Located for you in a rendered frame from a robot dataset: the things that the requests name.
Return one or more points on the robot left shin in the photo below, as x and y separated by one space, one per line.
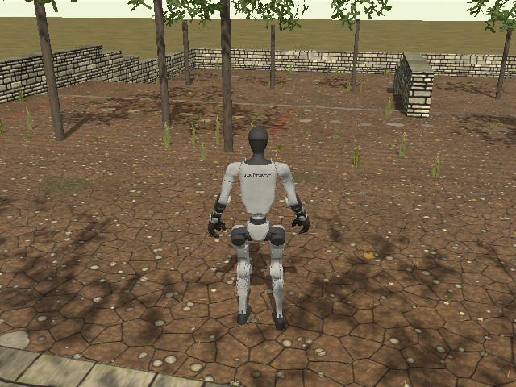
242 286

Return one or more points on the left robot forearm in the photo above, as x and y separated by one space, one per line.
217 211

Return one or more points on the robot left hand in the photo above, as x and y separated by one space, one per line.
212 226

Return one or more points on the robot right hand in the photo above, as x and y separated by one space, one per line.
305 223

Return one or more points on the right robot upper arm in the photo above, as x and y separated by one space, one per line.
287 182

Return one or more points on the right robot forearm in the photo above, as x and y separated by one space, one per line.
299 210

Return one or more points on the robot left foot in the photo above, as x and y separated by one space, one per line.
242 318

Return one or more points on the left robot upper arm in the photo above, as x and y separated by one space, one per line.
228 182

